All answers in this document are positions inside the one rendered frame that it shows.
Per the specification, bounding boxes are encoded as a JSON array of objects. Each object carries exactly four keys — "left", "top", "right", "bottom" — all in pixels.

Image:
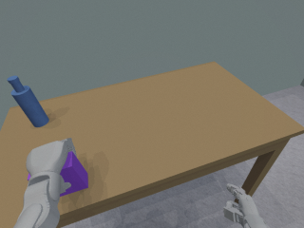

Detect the table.
[{"left": 0, "top": 61, "right": 304, "bottom": 228}]

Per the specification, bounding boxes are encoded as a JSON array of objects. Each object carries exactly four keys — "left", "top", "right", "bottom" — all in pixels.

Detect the sponge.
[{"left": 28, "top": 151, "right": 88, "bottom": 197}]

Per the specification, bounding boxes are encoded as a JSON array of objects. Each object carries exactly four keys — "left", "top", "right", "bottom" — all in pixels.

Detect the robot left forearm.
[{"left": 13, "top": 171, "right": 61, "bottom": 228}]

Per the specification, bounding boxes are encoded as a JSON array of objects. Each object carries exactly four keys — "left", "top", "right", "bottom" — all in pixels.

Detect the robot right forearm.
[{"left": 242, "top": 214, "right": 271, "bottom": 228}]

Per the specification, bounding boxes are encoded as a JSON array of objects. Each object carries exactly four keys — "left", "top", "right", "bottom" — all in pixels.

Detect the left robot hand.
[{"left": 26, "top": 138, "right": 77, "bottom": 194}]

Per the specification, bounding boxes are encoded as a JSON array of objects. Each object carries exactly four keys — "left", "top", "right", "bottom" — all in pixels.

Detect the right robot hand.
[{"left": 223, "top": 183, "right": 260, "bottom": 227}]

